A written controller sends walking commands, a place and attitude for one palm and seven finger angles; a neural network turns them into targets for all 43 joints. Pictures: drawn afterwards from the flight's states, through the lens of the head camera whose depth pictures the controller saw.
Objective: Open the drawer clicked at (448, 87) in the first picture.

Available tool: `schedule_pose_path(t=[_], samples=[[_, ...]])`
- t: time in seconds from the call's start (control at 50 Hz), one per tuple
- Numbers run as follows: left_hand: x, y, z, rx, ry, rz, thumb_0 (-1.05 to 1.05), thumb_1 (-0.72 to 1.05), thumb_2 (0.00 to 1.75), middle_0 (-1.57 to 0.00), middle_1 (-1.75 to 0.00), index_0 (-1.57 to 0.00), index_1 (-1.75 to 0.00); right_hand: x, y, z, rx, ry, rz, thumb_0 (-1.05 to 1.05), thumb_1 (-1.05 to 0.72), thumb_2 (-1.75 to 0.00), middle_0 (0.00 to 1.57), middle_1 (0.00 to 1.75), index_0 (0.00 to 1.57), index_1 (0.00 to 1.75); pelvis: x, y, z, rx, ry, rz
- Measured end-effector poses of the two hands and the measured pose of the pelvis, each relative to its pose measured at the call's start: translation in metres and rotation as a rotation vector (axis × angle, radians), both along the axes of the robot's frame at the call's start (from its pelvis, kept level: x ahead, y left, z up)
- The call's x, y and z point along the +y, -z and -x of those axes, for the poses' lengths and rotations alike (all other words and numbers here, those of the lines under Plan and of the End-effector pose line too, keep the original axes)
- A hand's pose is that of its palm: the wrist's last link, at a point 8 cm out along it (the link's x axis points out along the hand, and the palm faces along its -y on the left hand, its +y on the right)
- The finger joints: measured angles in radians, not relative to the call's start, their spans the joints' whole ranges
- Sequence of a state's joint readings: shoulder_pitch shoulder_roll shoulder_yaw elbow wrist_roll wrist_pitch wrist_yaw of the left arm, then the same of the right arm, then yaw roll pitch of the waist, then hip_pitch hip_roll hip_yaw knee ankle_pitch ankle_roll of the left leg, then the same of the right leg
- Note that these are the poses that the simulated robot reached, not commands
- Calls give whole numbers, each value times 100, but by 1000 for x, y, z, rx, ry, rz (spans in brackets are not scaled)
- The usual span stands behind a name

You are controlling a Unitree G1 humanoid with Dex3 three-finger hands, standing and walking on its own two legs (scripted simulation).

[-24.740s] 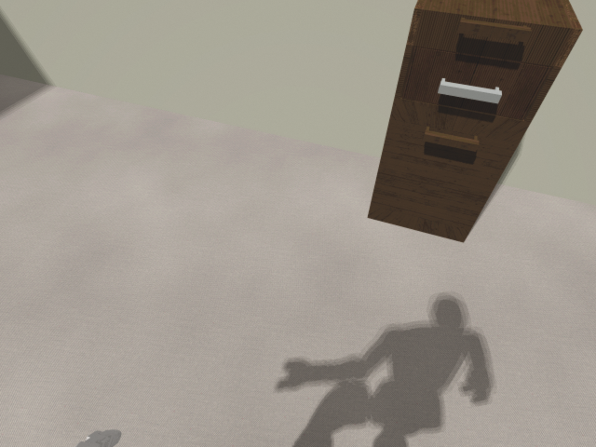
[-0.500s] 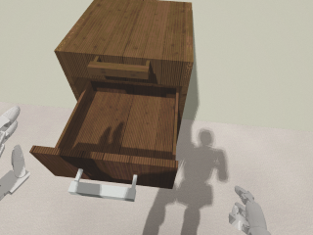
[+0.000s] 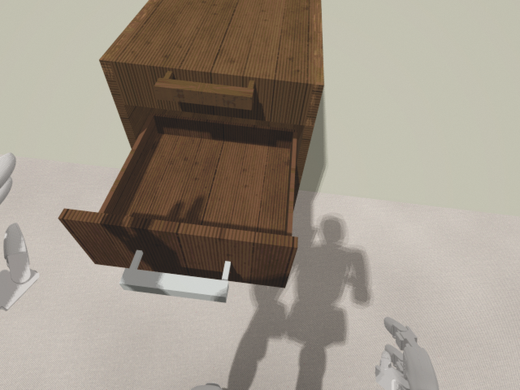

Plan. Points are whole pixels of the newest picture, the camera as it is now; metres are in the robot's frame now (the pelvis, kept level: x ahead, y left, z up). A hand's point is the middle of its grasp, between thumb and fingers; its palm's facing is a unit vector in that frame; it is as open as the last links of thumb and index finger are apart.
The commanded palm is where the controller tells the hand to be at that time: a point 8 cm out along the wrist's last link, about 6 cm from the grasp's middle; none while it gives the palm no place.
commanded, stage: step back with the hand held close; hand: left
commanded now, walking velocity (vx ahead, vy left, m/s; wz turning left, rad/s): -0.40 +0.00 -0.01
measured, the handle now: (179, 273) +0.31 +0.16 -0.06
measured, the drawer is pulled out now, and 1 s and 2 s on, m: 0.30 0.30 0.30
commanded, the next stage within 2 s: stop stepping back and stand still in 0.38 s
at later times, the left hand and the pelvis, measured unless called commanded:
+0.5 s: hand out of the picture +0.10 +0.21 +0.16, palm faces +0.28 -0.83 -0.47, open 7.4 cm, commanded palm +0.02 +0.25 +0.19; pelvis -0.11 -0.03 +0.01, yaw +0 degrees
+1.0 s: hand out of the picture +0.00 +0.18 +0.17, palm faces +0.33 -0.81 -0.48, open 7.4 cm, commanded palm -0.07 +0.23 +0.19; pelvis -0.19 -0.06 +0.01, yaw +1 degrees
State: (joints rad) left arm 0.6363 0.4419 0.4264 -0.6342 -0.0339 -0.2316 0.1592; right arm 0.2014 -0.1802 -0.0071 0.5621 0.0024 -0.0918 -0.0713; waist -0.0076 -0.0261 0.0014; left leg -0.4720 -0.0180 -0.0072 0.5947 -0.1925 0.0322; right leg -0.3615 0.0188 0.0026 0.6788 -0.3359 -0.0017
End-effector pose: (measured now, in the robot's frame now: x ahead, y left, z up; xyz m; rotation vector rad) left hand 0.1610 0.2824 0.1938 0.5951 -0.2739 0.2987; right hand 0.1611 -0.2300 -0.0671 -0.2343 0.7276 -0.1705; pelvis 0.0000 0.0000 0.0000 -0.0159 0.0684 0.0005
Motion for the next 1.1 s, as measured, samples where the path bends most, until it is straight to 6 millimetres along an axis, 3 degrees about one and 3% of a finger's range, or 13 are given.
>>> schedule_pose_path(t=[0.12, 0.22, 0.38, 0.5, 0.66, 0.78, 0.88, 0.98, 1.1], samples=[[-34, 2, 6, 29, 82, 33, 2, 89, 90, -21, -31, -21, -30, -6, 7, 12, 7, -35, -43, 1, -90, -90, 20, 30, 21, 30, -17, -3, 27, 9, 42, 18], [-58, -1, 28, 63, 157, 23, 2, 89, 90, -21, -31, -22, -30, -25, 5, 32, -6, 17, -69, 1, -90, -90, 20, 30, 21, 30, -29, -3, 46, -11, 29, 19], [-33, 8, 63, 84, 22, 47, 1, 89, 90, -22, -31, -22, -30, -45, -11, 62, 26, 65, 33, 1, -90, -90, 20, 30, 21, 30, -26, -9, 71, 5, -2, -18], [-35, 12, 100, 82, 37, 71, 2, 89, 90, -21, -31, -22, -30, -35, -16, 86, -20, 8, 24, 1, -91, -90, 20, 30, 20, 30, -28, -8, 109, -9, 6, -32], [-65, -3, 159, 27, 42, 36, 2, 89, 90, -21, -31, -22, -30, -28, -1, 140, -53, -47, -84, 1, -90, -90, 20, 30, 21, 30, -50, -2, 158, -50, 20, 1], [-65, 2, 181, 33, -20, 111, 1, 89, 90, -21, -31, -22, -30, -51, 5, 199, 65, 17, -56, 1, -90, -90, 20, 30, 21, 30, -55, -11, 173, -58, 12, -32], [-61, 9, 191, 32, -17, 116, 1, 89, 90, -21, -31, -22, -30, -73, 3, 229, 78, 61, 23, 1, -90, -90, 20, 30, 21, 30, -51, -9, 184, -63, -12, -15], [-60, 6, 201, 56, -11, 58, 2, 89, 90, -21, -31, -22, -30, -78, -1, 238, 48, 74, 19, 1, -90, -90, 20, 30, 20, 30, -54, -10, 192, -76, -11, -22], [-62, 3, 207, 28, -16, 73, 2, 89, 90, -21, -31, -22, -30, -71, 0, 226, 27, 40, -7, 1, -90, -90, 20, 30, 20, 30, -55, -10, 193, -78, -8, -3]])
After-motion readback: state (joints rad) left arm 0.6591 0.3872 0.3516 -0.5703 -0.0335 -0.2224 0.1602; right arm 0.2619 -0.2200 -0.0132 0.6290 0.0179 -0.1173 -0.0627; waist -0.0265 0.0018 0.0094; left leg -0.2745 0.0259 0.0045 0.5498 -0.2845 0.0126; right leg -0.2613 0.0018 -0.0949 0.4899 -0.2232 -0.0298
